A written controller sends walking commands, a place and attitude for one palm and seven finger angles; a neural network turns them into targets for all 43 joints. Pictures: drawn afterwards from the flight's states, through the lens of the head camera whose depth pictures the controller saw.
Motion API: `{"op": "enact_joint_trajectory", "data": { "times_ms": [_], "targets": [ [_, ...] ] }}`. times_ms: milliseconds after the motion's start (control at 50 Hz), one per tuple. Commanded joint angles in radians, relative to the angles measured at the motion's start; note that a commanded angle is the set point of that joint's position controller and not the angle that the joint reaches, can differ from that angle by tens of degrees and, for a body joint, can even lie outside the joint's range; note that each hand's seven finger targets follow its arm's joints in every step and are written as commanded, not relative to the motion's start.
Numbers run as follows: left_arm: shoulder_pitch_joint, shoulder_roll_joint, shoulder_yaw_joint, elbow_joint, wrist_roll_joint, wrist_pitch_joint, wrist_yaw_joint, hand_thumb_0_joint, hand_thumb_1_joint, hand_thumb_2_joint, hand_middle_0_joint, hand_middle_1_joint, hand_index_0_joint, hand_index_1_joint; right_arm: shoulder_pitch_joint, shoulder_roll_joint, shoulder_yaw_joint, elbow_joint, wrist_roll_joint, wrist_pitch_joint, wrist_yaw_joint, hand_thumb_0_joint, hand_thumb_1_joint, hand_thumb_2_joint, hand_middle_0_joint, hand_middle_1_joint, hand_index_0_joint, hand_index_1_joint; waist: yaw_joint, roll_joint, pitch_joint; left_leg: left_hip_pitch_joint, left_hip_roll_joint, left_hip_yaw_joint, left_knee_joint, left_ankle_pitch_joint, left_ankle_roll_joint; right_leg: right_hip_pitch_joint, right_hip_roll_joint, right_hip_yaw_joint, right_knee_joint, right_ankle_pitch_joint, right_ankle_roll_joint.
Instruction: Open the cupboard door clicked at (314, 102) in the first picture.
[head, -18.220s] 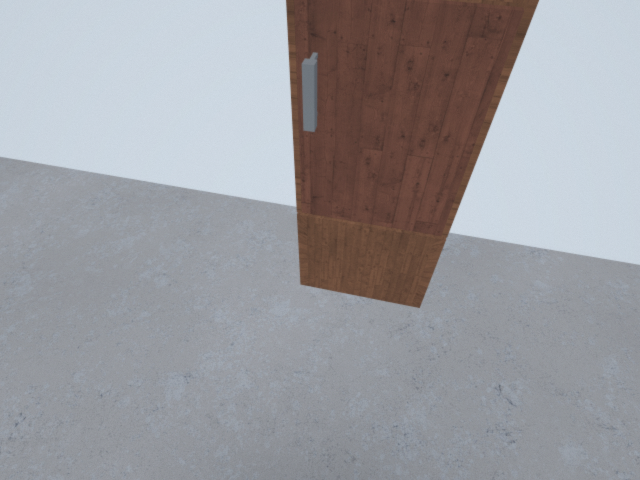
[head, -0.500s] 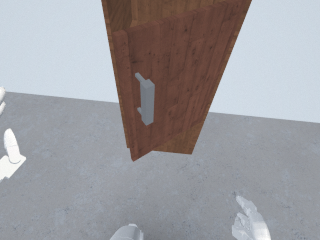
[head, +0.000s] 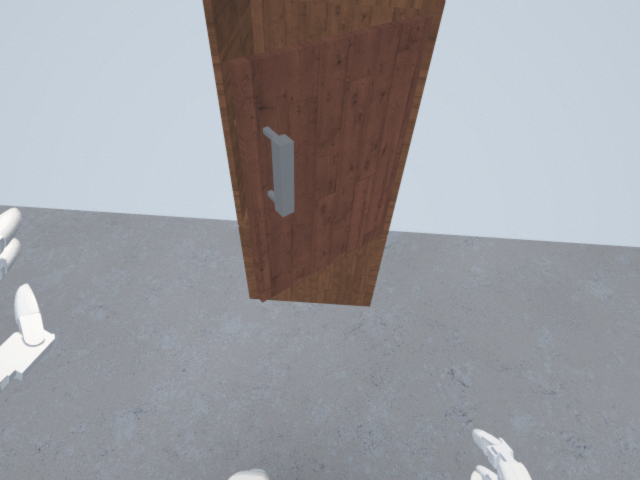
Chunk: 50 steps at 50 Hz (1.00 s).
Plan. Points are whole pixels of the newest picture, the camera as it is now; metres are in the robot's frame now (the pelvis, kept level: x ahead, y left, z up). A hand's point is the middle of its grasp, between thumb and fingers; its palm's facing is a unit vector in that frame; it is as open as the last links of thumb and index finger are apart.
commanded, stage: stop stepping back and stand still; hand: left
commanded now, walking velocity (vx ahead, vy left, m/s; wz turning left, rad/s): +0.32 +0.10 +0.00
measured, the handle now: (276, 171) +0.59 +0.12 +0.06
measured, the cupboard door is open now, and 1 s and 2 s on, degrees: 40 40 40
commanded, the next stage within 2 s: let the arm hang, fingers relaxed in 0.52 s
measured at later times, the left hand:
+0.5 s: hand (57, 364) +0.17 +0.24 +0.16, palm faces +0.41 -0.77 -0.50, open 7.4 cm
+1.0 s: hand out of the picture +0.00 +0.19 -0.18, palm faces +0.08 -0.98 -0.19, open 6.9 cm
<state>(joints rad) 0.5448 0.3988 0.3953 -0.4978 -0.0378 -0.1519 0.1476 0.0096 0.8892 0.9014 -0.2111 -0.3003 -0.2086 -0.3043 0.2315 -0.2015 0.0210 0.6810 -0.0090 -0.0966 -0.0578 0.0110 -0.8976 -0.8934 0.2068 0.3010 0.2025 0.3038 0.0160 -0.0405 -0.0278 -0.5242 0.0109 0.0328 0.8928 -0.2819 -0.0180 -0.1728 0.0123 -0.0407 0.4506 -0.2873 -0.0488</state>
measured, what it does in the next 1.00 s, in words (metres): steps on the spot: left foot, then left foot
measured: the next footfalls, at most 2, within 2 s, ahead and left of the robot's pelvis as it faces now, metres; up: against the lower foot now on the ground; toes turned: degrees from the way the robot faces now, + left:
left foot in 0.14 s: +0.03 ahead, +0.14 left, +0.00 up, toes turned +5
left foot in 0.62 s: +0.04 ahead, +0.13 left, +0.00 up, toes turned +3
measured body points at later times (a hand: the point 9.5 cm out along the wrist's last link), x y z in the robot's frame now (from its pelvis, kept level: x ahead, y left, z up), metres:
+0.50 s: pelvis -0.02 -0.01 +0.00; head -0.02 -0.02 +0.45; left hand +0.15 +0.28 +0.19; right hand +0.12 -0.25 -0.10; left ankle -0.03 +0.12 -0.69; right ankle +0.00 -0.07 -0.74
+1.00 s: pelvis -0.03 +0.00 +0.00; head +0.00 +0.02 +0.44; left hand -0.01 +0.24 -0.16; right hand +0.04 -0.23 -0.15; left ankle +0.00 +0.13 -0.74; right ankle -0.01 -0.09 -0.74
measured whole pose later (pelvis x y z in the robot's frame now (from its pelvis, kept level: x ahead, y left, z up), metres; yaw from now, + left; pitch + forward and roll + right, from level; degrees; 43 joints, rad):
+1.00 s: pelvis -0.03 +0.00 +0.00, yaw +4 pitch -1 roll -1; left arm 0.28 0.20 0.01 0.93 0.01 0.02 0.02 -0.02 1.00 0.90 -0.21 -0.30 -0.21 -0.30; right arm 0.21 -0.19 0.01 0.97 -0.03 0.03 0.00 0.01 -0.90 -0.89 0.20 0.30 0.20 0.30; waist 0.00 -0.03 0.08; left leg -0.27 0.02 -0.02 0.51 -0.21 -0.01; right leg -0.22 0.03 -0.07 0.49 -0.24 -0.04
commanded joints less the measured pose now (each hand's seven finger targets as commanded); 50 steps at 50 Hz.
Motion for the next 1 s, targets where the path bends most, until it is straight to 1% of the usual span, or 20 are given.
{"op": "enact_joint_trajectory", "data": {
  "times_ms": [0, 80, 120, 160, 200, 260, 280, 320, 360, 440, 520, 580, 600, 640, 700, 740, 760, 800, 880, 980],
  "targets": [
    [-0.087, 0.196, 0.119, -0.176, 0.017, -0.08, 0.025, 0.0, 0.9, 0.9, -0.2, -0.3, -0.2, -0.3, -0.128, -0.111, -0.051, -0.173, 0.0, -0.083, -0.041, 0.0, -0.9, -0.9, 0.2, 0.3, 0.2, 0.3, -0.02, -0.037, 0.019, 0.125, 0.043, 0.001, -0.147, -0.06, 0.035, -0.151, -0.266, 0.225, -0.225, -0.167, -0.096],
    [-0.119, 0.192, 0.124, -0.166, 0.02, -0.096, 0.041, 0.0, 0.9, 0.9, -0.2, -0.3, -0.2, -0.3, -0.077, -0.123, -0.051, -0.164, -0.003, -0.116, -0.062, 0.0, -0.9, -0.9, 0.2, 0.3, 0.2, 0.3, -0.027, 0.042, -0.011, 0.312, 0.012, 0.041, -0.509, -0.063, 0.064, -0.103, -0.181, 0.176, -0.068, -0.14, -0.052],
    [-0.115, 0.2, 0.14, -0.211, 0.018, -0.117, 0.045, 0.0, 0.9, 0.9, -0.2, -0.3, -0.2, -0.3, -0.065, -0.161, -0.065, -0.19, 0.002, -0.12, -0.059, 0.0, -0.9, -0.9, 0.2, 0.3, 0.2, 0.3, -0.023, 0.292, -0.051, 0.449, 0.187, -0.233, -0.55, 0.081, 0.144, -0.221, -0.038, 0.07, 0.204, -0.024, 0.023],
    [-0.067, 0.233, 0.17, -0.182, 0.015, -0.124, 0.04, 0.0, 0.9, 0.9, -0.2, -0.3, -0.2, -0.3, -0.041, -0.139, -0.064, -0.17, 0.002, -0.124, -0.045, 0.0, -0.9, -0.9, 0.2, 0.3, 0.2, 0.3, -0.029, 0.311, -0.064, 0.495, 0.295, -0.338, -0.571, 0.244, 0.207, -0.325, -0.007, -0.005, 0.346, -0.232, 0.061],
    [-0.064, 0.222, 0.167, -0.18, 0.023, -0.113, 0.033, 0.0, 0.9, 0.9, -0.2, -0.3, -0.2, -0.3, -0.059, -0.136, -0.059, -0.161, -0.006, -0.125, -0.034, 0.0, -0.9, -0.9, 0.2, 0.3, 0.2, 0.3, -0.033, 0.242, 0.008, 0.327, 0.281, -0.283, -0.576, 0.23, 0.208, -0.232, -0.025, -0.006, 0.325, -0.226, 0.055],
    [-0.023, 0.19, 0.145, -0.17, 0.022, -0.105, 0.024, 0.0, 0.9, 0.9, -0.2, -0.3, -0.2, -0.3, -0.081, -0.153, -0.061, -0.175, 0.01, -0.123, -0.022, 0.0, -0.9, -0.9, 0.2, 0.3, 0.2, 0.3, -0.014, 0.193, 0.0, 0.177, 0.174, -0.074, -0.45, 0.086, 0.125, 0.01, -0.01, -0.049, 0.052, -0.021, 0.053],
    [0.005, 0.194, 0.143, -0.147, 0.025, -0.105, 0.021, 0.0, 0.9, 0.9, -0.2, -0.3, -0.2, -0.3, -0.094, -0.15, -0.064, -0.181, 0.008, -0.117, -0.02, 0.0, -0.9, -0.9, 0.2, 0.3, 0.2, 0.3, -0.013, 0.095, 0.015, 0.075, 0.109, -0.029, -0.346, -0.025, 0.094, 0.069, -0.055, 0.058, -0.027, 0.002, 0.023],
    [-0.023, 0.239, 0.178, -0.145, 0.014, -0.107, 0.018, 0.0, 0.9, 0.9, -0.2, -0.3, -0.2, -0.3, -0.109, -0.128, -0.072, -0.198, 0.008, -0.098, -0.011, 0.0, -0.9, -0.9, 0.2, 0.3, 0.2, 0.3, -0.003, -0.205, 0.003, -0.065, -0.018, 0.009, 0.102, -0.236, 0.039, 0.015, -0.362, 0.557, -0.252, -0.163, -0.12],
    [-0.054, 0.216, 0.18, -0.124, 0.01, -0.124, 0.009, 0.0, 0.9, 0.9, -0.2, -0.3, -0.2, -0.3, -0.079, -0.139, -0.084, -0.164, 0.008, -0.088, -0.004, 0.0, -0.9, -0.9, 0.2, 0.3, 0.2, 0.3, -0.03, -0.078, 0.023, -0.058, 0.018, -0.056, 0.253, -0.131, 0.024, -0.075, -0.337, 0.488, -0.277, -0.2, -0.081],
    [-0.065, 0.202, 0.17, -0.103, 0.016, -0.147, 0.009, 0.0, 0.9, 0.9, -0.2, -0.3, -0.2, -0.3, -0.09, -0.094, -0.048, -0.17, 0.003, -0.084, -0.013, 0.0, -0.9, -0.9, 0.2, 0.3, 0.2, 0.3, -0.031, -0.055, 0.005, 0.096, 0.046, -0.005, -0.018, -0.029, 0.024, -0.107, -0.267, 0.231, -0.197, 0.122, -0.098],
    [-0.103, 0.177, 0.129, -0.137, 0.017, -0.135, 0.024, 0.0, 0.9, 0.9, -0.2, -0.3, -0.2, -0.3, -0.08, -0.103, -0.048, -0.172, -0.008, -0.106, -0.029, 0.0, -0.9, -0.9, 0.2, 0.3, 0.2, 0.3, -0.014, -0.026, -0.035, 0.308, 0.001, 0.05, -0.388, 0.02, 0.047, -0.086, -0.213, 0.193, -0.186, -0.027, -0.049],
    [-0.08, 0.166, 0.12, -0.182, 0.015, -0.134, 0.028, 0.0, 0.9, 0.9, -0.2, -0.3, -0.2, -0.3, -0.082, -0.131, -0.062, -0.194, -0.007, -0.111, -0.032, 0.0, -0.9, -0.9, 0.2, 0.3, 0.2, 0.3, -0.003, 0.135, -0.054, 0.395, 0.117, -0.104, -0.549, 0.087, 0.089, -0.077, -0.107, 0.148, -0.053, 0.04, 0.031],
    [-0.084, -0.04, -0.288, 0.628, 0.095, 0.041, -0.124, 0.0, 0.9, 0.9, -0.2, -0.3, -0.2, -0.3, -0.06, -0.324, -0.115, 0.045, -0.009, -0.107, 0.065, 0.0, -0.9, -0.9, 0.2, 0.3, 0.2, 0.3, -0.073, 0.189, 0.006, 0.264, 0.194, -0.221, -0.383, 0.419, 0.132, -0.219, -0.119, 0.008, 0.195, 0.244, 0.043],
    [-0.073, -0.102, -0.281, 0.628, 0.075, 0.162, -0.14, 0.0, 0.9, 0.9, -0.2, -0.3, -0.2, -0.3, -0.053, -0.209, -0.089, -0.006, 0.0, 0.002, 0.052, 0.0, -0.9, -0.9, 0.2, 0.3, 0.2, 0.3, -0.031, 0.202, -0.047, 0.179, 0.227, -0.202, -0.45, 0.526, 0.162, -0.118, -0.054, 0.032, 0.259, -0.079, 0.048],
    [-0.152, -0.062, -0.291, 0.767, 0.074, 0.145, -0.14, 0.0, 0.9, 0.9, -0.2, -0.3, -0.2, -0.3, -0.075, -0.188, -0.059, -0.003, -0.019, 0.027, 0.05, 0.0, -0.9, -0.9, 0.2, 0.3, 0.2, 0.3, 0.001, -0.021, -0.102, 0.158, 0.181, -0.221, -0.41, 0.491, 0.139, -0.016, -0.052, 0.052, 0.161, 0.046, 0.039],
    [-0.191, 0.012, -0.29, 0.896, 0.081, 0.131, -0.139, 0.0, 0.9, 0.9, -0.2, -0.3, -0.2, -0.3, -0.062, -0.164, -0.061, 0.026, -0.009, 0.037, 0.049, 0.0, -0.9, -0.9, 0.2, 0.3, 0.2, 0.3, -0.009, -0.246, -0.119, 0.199, 0.037, -0.079, -0.3, 0.285, 0.048, 0.029, -0.178, 0.172, 0.019, 0.451, -0.005],
    [-0.251, 0.04, -0.295, 0.951, 0.078, 0.131, -0.14, 0.0, 0.9, 0.9, -0.2, -0.3, -0.2, -0.3, -0.044, -0.168, -0.066, 0.046, -0.005, 0.056, 0.051, 0.0, -0.9, -0.9, 0.2, 0.3, 0.2, 0.3, -0.032, -0.256, -0.074, 0.212, 0.006, -0.061, -0.288, 0.111, 0.034, -0.03, -0.227, 0.206, -0.035, 0.408, -0.045],
    [-0.301, 0.026, -0.317, 1.073, 0.067, 0.135, -0.135, 0.0, 0.9, 0.9, -0.2, -0.3, -0.2, -0.3, -0.061, -0.163, -0.065, 0.098, -0.018, 0.084, 0.052, 0.0, -0.9, -0.9, 0.2, 0.3, 0.2, 0.3, -0.039, -0.134, 0.0, 0.251, 0.004, -0.048, -0.298, 0.053, 0.033, -0.089, -0.221, 0.212, -0.062, 0.362, -0.062],
    [-0.29, -0.033, -0.355, 1.265, 0.049, 0.141, -0.127, 0.0, 0.9, 0.9, -0.2, -0.3, -0.2, -0.3, -0.063, -0.117, -0.036, 0.183, -0.017, 0.094, 0.05, 0.0, -0.9, -0.9, 0.2, 0.3, 0.2, 0.3, -0.024, 0.189, 0.009, 0.295, 0.068, -0.113, -0.456, 0.236, 0.041, -0.055, -0.116, 0.134, -0.044, 0.183, 0.004],
    [-0.259, -0.064, -0.355, 1.429, 0.05, 0.141, -0.126, 0.0, 0.9, 0.9, -0.2, -0.3, -0.2, -0.3, -0.03, -0.103, -0.04, 0.264, -0.016, 0.105, 0.039, 0.0, -0.9, -0.9, 0.2, 0.3, 0.2, 0.3, -0.017, 0.178, 0.006, 0.277, 0.072, -0.13, -0.52, 0.056, 0.046, -0.007, -0.106, 0.121, -0.128, 0.031, -0.006]
  ]
}}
